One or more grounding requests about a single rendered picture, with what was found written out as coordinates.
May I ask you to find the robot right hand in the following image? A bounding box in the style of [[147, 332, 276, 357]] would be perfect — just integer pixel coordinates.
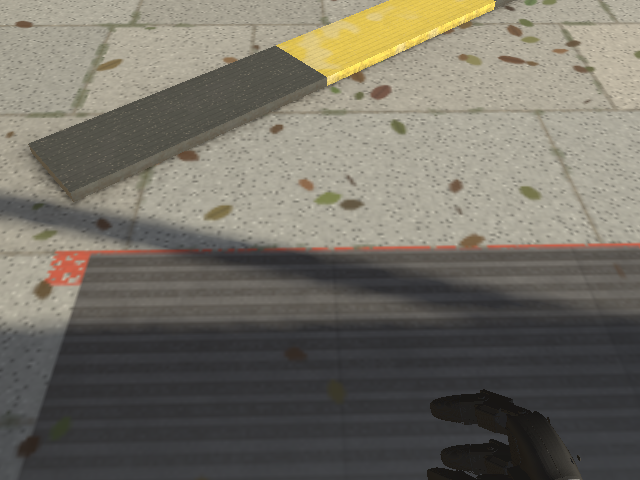
[[427, 389, 583, 480]]

